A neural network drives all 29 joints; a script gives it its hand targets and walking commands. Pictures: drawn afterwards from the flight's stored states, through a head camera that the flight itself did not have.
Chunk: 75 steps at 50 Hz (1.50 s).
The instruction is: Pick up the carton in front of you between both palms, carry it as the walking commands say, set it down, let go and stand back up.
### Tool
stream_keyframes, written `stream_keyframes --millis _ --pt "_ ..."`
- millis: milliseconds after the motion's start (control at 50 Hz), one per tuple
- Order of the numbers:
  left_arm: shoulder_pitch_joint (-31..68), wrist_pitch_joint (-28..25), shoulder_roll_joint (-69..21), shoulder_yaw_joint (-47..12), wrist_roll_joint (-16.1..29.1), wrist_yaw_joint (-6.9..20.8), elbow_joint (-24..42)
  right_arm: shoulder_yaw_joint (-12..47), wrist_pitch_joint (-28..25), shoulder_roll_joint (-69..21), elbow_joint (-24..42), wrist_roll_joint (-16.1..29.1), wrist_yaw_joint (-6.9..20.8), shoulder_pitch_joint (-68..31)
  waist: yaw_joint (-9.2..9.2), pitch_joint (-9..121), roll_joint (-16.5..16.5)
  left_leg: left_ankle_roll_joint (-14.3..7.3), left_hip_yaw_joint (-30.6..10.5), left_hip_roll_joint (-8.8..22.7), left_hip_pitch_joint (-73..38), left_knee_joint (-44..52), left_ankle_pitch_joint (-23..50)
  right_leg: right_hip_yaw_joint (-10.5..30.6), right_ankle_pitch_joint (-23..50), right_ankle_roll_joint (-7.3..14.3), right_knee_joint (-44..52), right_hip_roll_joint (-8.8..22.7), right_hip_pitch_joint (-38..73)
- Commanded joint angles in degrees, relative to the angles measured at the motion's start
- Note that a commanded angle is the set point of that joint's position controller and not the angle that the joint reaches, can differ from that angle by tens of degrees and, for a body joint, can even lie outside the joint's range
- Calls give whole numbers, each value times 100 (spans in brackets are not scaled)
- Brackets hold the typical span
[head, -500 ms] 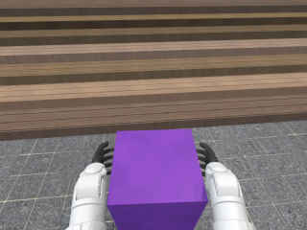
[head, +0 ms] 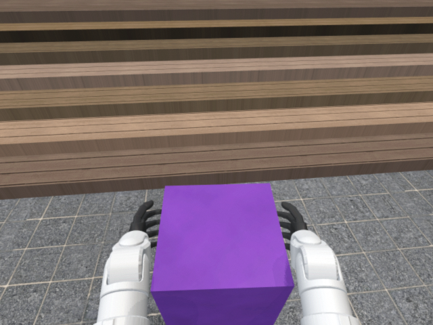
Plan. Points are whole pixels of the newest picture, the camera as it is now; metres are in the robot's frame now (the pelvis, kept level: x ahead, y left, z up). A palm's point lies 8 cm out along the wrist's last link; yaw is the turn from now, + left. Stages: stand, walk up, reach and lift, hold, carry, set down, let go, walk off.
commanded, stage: hold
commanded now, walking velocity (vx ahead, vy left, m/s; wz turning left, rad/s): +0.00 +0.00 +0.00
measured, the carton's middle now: (219, 261) +0.28 +0.00 -0.02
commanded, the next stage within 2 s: carry in 0.20 s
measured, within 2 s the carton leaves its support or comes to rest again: neither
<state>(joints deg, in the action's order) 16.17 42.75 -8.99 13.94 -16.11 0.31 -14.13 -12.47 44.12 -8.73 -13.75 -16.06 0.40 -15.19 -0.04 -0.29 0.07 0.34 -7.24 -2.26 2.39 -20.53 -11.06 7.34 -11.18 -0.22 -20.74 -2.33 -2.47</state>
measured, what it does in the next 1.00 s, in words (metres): walks ahead: right foot, then left foot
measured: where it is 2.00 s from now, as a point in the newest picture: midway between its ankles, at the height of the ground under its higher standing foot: (207, 229)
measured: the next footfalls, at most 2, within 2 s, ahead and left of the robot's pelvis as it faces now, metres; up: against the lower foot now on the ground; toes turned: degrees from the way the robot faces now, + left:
right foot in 0.60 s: +0.15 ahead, -0.09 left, +0.00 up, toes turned -8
left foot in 0.94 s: +0.43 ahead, +0.13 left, +0.00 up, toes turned +11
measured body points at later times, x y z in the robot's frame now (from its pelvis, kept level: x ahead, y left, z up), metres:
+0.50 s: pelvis +0.06 +0.02 -0.01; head +0.02 +0.02 +0.44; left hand +0.35 +0.17 +0.06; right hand +0.34 -0.13 +0.06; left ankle +0.01 +0.13 -0.75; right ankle +0.02 -0.11 -0.73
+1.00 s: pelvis +0.32 +0.05 -0.03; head +0.32 +0.06 +0.42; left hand +0.61 +0.21 +0.06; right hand +0.60 -0.10 +0.06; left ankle +0.39 +0.13 -0.75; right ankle +0.14 -0.07 -0.70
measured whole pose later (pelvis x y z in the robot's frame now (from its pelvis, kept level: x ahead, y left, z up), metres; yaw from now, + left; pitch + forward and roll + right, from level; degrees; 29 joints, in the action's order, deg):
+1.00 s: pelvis +0.32 +0.05 -0.03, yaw -2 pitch +4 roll +1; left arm 12.2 70.3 -7.2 8.8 -5.2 -6.0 19.6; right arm -6.3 70.4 -8.1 17.9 -6.3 -5.4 -12.1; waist -0.8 5.1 -2.2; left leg -5.4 14.2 1.9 26.6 -33.8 -10.1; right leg -4.4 -27.5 -1.4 -49.7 6.1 -10.2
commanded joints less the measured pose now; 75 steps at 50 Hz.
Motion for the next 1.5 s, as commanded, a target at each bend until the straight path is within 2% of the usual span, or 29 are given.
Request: stream_keyframes --millis 0,160,180,240,360,380,420,440,460,520,560,580,620,640,700,840,900,920,940,960,1000,1040,1120,1320,1400,1420,1440,1460,1480 --pt "2519 -69 -5311 -3111 1506 1355 46 3081 -254 -5165 373 1551 1313 -2942 -1 1250 3 60 300 -288 -226 264 1071 -288 1017 -52 276 -286 229" --pt "2452 -62 -5304 -3141 1524 1348 102 3120 -246 -5166 439 1575 1302 -2874 -2 1232 0 59 293 -289 -219 267 1097 -278 1043 -53 279 -286 243" --pt "2529 -52 -5288 -3251 1573 1356 123 3162 -229 -5163 440 1618 1309 -2979 2 1163 -102 -32 183 652 550 -190 114 -154 139 61 -147 668 -462" --pt "2635 0 -5348 -3502 1737 1315 483 3484 -198 -5201 839 1824 1278 -3110 -8 1015 -197 -150 72 460 1289 -163 -2728 272 -3068 248 279 682 -1201" --pt "2454 635 -5072 -4329 2278 1059 1622 4324 440 -5008 1861 2455 1112 -3054 -20 1649 -655 -87 988 216 1347 -718 -1475 542 -2705 577 308 1203 -1090" --pt "2481 814 -5010 -4441 2373 1020 1775 4396 614 -4927 2009 2557 1085 -3126 -26 1515 -431 -151 781 390 1046 -377 -1689 262 -2692 487 37 1073 -1519" --pt "2619 1193 -4866 -4625 2576 963 2055 4425 978 -4712 2074 2673 1008 -2850 116 1284 1192 -652 -1117 1606 71 731 -2420 -1041 -1739 51 -1961 384 -2940" --pt "2631 1372 -4815 -4730 2723 962 2181 4423 1141 -4620 2152 2703 948 -2681 147 1027 1558 -1014 -1904 2105 -356 882 -1748 -1298 -1783 -17 -2116 290 -3738" --pt "2717 1510 -4858 -4874 2915 976 2327 4462 1287 -4574 2381 2734 888 -2672 190 951 1326 -1224 -1968 2220 -496 802 -881 -1218 -1956 41 -2037 378 -3912" --pt "2376 1837 -4984 -5027 3295 958 2705 4689 1675 -4673 3175 3030 781 -2601 172 1556 840 -930 -673 1844 -518 347 510 -1544 -1173 58 -1144 193 -2903" --pt "1931 2025 -5038 -4992 3291 907 2907 4780 1908 -4730 3486 3168 787 -2339 71 1964 808 -582 344 1369 274 -171 205 -1889 -299 38 -182 42 -1158" --pt "1763 2121 -5041 -4950 3255 885 3012 4803 2008 -4750 3538 3204 810 -2103 27 2169 567 -397 747 1151 1173 -680 -8 -1658 -118 115 32 251 204" --pt "1261 2259 -4775 -4758 2962 818 3067 4868 2226 -4698 3799 3325 917 -2144 -151 2065 -1610 36 1610 386 3819 -3020 -1432 1718 -787 1048 838 2432 1900" --pt "1372 2333 -4975 -4727 2939 790 3111 4865 2316 -4715 3810 3393 969 -2323 -163 1747 -1422 -108 1205 514 4505 -3469 -2093 2087 35 1476 771 2801 1924" --pt "1766 2498 -5059 -4802 3127 754 3656 4875 2438 -4816 3877 3576 1030 -2368 -166 1687 -302 -150 1016 880 4536 -3408 -1711 984 809 1185 765 2483 1618" --pt "1904 2802 -4747 -4893 3503 885 3662 4540 2629 -4606 3724 3217 757 -2051 -115 1340 -967 -49 1922 403 2595 -1159 116 -1042 1340 622 762 1630 289" --pt "1991 2887 -4642 -4854 3507 912 3640 4426 2693 -4555 3593 3166 744 -1997 24 1706 -593 -191 2464 62 447 -695 295 -1779 2140 306 -728 1317 -619" --pt "2026 2911 -4575 -4820 3485 920 3625 4384 2710 -4538 3538 3144 748 -1985 115 2053 -303 -232 2057 386 -620 -710 -53 -1942 1691 143 -1756 1148 -1225" --pt "2200 2958 -4515 -4809 3507 939 3722 4324 2707 -4494 3444 3053 740 -1949 224 2271 1025 -669 -595 1876 -1169 298 -1435 -2042 264 -154 -3470 620 -2262" --pt "2359 2995 -4582 -4853 3556 956 3692 4295 2692 -4547 3388 3043 742 -2063 162 2263 1688 -1331 -2455 2744 -1651 987 -1166 -1445 -1577 -137 -4586 142 -3519" --pt "2393 2930 -4906 -4828 3546 994 3563 4439 2657 -4935 3593 3197 772 -2298 149 2141 738 -1353 -1718 2623 -1200 730 -108 -831 -1380 161 -5333 808 -3854" --pt "2324 2801 -5198 -4872 3483 985 3598 4629 2549 -5281 3825 3306 830 -2567 91 2077 130 -979 -708 2341 -699 860 343 -736 -682 179 -4643 1106 -3626" --pt "1871 2578 -5448 -4916 3208 850 3587 4790 2461 -5299 4049 3528 953 -2448 87 2107 567 -790 405 1919 -780 910 1217 -1177 -221 66 -3530 829 -3489" --pt "1734 2674 -5104 -4926 3155 802 3745 4654 2549 -4750 3941 3412 1041 -2000 161 1064 907 -668 1481 1546 -921 809 2910 -2027 1086 212 -895 434 -3053" --pt "2086 2782 -4803 -4863 3391 802 4201 4674 2649 -4428 4519 3462 909 -2525 -94 1921 617 -278 2151 1178 -146 -1624 3457 -2388 381 333 -526 30 -182" --pt "2040 2832 -4654 -4789 3359 789 4241 4667 2707 -4301 4634 3448 875 -2635 -222 2366 -147 -135 2061 986 871 -3063 1854 -758 -705 500 -214 1141 887" --pt "2087 2824 -4546 -4737 3339 796 4127 4680 2786 -4273 4831 3480 840 -2734 -219 2723 -1666 76 1665 196 2754 -4687 -632 2051 -1228 1425 407 2597 2071" --pt "2145 2862 -4577 -4759 3446 791 4201 4682 2804 -4205 4790 3460 812 -2907 -221 2589 -1499 -81 946 182 3364 -5500 -1543 2300 -364 1520 765 2575 1962" --pt "2370 2887 -4582 -4772 3518 781 4323 4669 2808 -4259 4753 3460 783 -3019 -192 2541 -1147 -239 744 472 3569 -5814 -1373 1550 523 1410 515 2419 1803"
